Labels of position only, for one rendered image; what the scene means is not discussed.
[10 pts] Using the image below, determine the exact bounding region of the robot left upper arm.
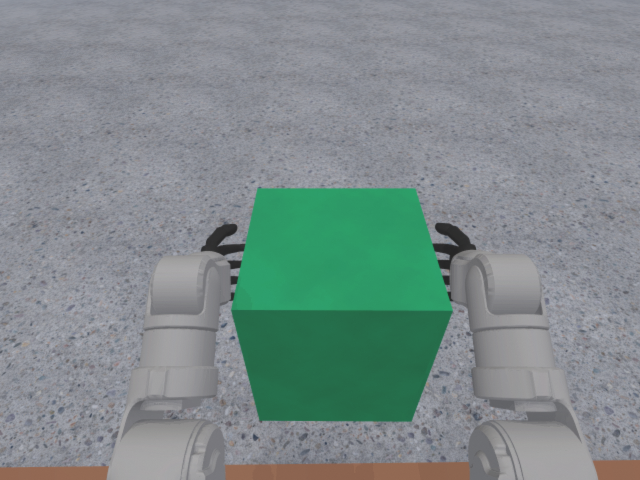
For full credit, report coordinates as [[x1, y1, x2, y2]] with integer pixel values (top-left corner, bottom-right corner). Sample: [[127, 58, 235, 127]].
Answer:
[[109, 419, 226, 480]]

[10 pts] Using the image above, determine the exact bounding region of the carton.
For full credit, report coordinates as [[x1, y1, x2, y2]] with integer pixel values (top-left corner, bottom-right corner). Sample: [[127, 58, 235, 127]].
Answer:
[[231, 188, 453, 422]]

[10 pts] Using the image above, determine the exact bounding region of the robot left forearm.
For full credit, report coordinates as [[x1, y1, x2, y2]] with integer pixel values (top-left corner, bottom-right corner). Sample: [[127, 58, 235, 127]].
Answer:
[[107, 251, 231, 480]]

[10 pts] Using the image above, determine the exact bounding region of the right robot hand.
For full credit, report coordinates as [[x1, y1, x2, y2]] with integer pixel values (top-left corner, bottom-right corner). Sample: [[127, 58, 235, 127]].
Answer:
[[432, 223, 476, 301]]

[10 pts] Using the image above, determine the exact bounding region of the robot right forearm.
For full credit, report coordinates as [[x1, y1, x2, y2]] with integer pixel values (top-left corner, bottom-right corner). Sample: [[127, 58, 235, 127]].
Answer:
[[449, 250, 598, 480]]

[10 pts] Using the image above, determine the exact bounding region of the left robot hand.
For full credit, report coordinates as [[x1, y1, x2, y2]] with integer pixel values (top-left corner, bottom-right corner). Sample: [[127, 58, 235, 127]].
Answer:
[[201, 224, 245, 301]]

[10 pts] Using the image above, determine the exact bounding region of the robot right upper arm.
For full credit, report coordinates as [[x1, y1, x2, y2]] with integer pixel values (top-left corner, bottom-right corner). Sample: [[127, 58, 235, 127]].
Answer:
[[468, 420, 597, 480]]

